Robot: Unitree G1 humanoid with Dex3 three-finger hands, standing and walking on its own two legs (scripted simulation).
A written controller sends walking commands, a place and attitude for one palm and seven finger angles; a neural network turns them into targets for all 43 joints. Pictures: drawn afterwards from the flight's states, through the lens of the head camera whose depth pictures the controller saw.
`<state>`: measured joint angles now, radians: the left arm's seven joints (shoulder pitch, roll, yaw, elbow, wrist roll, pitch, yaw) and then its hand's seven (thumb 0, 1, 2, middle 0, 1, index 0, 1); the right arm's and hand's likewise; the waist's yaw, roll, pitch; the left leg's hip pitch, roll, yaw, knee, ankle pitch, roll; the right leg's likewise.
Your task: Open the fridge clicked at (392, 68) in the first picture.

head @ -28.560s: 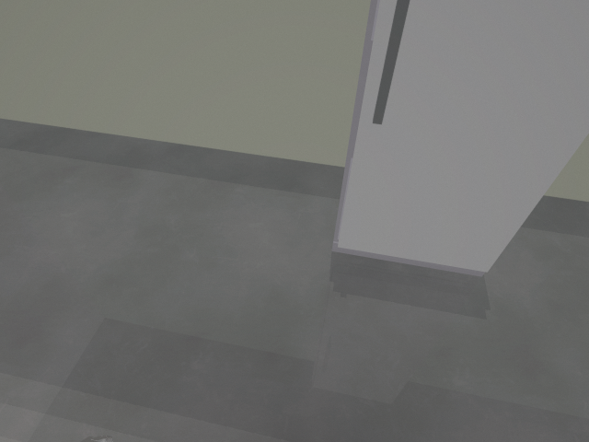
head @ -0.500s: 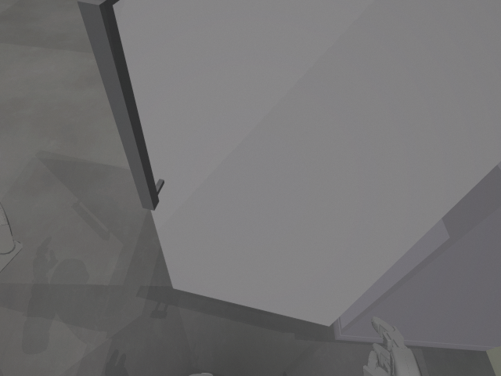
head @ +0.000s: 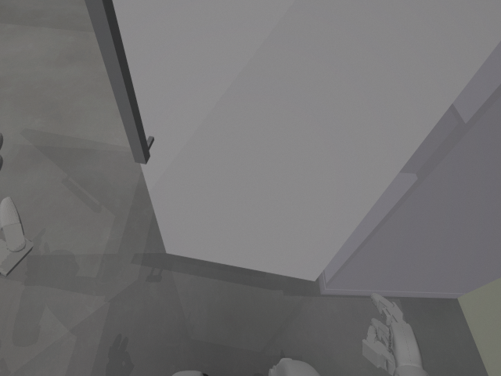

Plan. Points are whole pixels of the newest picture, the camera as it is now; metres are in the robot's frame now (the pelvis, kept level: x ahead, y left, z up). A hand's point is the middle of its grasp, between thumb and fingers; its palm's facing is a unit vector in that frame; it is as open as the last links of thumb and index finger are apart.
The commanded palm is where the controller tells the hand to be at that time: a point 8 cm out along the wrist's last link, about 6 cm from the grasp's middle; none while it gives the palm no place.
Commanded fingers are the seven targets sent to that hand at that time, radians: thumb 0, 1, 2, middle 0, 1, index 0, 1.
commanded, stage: stop stepping back and stand still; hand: left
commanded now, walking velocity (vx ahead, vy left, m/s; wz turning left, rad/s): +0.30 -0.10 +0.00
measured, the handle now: (127, 76) +0.55 +0.26 +0.14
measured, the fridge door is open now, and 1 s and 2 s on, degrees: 81 81 81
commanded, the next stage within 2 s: let the arm hang, fingers relaxed in 1.32 s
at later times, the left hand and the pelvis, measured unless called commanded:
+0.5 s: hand out of the picture +0.10 +0.27 +0.16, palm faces +0.47 -0.80 -0.38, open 7.4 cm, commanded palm +0.04 +0.31 +0.18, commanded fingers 0.00 0.90 0.90 -0.20 -0.30 -0.20 -0.30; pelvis -0.09 +0.00 -0.01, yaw +1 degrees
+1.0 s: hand out of the picture +0.08 +0.31 +0.18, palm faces +0.51 -0.73 -0.46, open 7.4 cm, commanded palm +0.03 +0.33 +0.18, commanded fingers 0.00 0.90 0.90 -0.20 -0.30 -0.20 -0.30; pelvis -0.09 +0.02 +0.00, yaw +4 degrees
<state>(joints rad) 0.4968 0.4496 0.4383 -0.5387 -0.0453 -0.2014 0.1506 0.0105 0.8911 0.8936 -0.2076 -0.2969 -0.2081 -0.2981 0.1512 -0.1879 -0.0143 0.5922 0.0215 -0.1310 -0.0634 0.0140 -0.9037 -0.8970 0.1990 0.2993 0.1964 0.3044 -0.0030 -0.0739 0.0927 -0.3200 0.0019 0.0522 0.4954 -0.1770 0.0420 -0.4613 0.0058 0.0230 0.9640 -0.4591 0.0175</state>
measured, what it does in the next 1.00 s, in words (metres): steps on the spot: right foot, then left foot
